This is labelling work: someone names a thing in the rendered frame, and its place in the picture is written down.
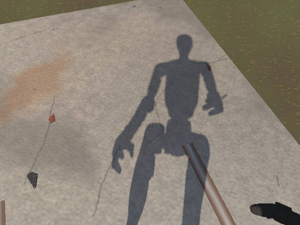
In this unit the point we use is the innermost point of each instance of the right robot hand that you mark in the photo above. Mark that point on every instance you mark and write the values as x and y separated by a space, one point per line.
278 211

